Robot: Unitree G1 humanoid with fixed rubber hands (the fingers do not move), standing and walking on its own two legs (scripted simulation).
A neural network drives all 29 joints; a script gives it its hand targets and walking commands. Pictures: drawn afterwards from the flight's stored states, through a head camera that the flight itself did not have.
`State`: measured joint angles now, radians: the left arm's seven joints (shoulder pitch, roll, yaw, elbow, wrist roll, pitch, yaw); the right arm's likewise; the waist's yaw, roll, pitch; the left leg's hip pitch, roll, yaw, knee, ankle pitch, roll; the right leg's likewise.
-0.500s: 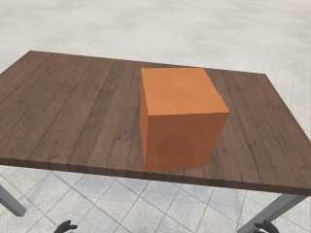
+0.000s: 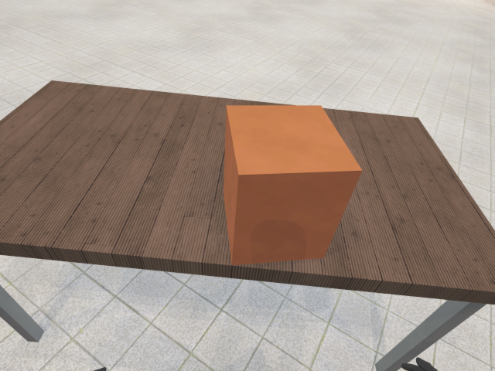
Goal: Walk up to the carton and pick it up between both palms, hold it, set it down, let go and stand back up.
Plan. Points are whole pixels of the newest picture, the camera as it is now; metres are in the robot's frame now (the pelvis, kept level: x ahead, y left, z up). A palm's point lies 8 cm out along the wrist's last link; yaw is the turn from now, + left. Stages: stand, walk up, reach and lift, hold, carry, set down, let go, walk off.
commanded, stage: stand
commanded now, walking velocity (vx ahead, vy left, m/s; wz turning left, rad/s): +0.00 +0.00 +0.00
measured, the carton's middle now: (276, 184) +0.48 +0.02 +0.05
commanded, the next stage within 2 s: none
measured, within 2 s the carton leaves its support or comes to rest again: neither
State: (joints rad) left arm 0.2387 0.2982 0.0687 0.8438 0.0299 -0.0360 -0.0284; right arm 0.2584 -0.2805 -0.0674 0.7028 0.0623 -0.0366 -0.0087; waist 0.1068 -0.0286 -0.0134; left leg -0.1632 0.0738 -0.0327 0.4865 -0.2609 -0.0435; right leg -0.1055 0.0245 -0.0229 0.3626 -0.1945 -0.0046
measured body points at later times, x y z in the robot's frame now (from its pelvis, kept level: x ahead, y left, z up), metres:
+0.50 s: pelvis -0.01 +0.00 +0.00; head -0.03 +0.03 +0.45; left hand +0.05 +0.28 -0.14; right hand +0.14 -0.27 -0.08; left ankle +0.01 +0.14 -0.74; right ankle +0.01 -0.13 -0.74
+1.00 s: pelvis -0.01 +0.00 +0.00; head -0.02 +0.03 +0.45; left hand +0.04 +0.28 -0.14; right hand +0.13 -0.27 -0.08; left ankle +0.01 +0.14 -0.74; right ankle +0.01 -0.13 -0.74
